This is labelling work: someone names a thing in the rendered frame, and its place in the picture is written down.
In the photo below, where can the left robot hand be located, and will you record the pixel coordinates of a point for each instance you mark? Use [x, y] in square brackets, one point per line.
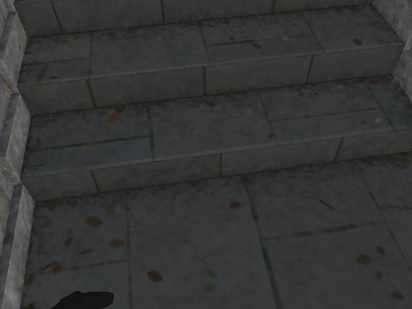
[89, 300]

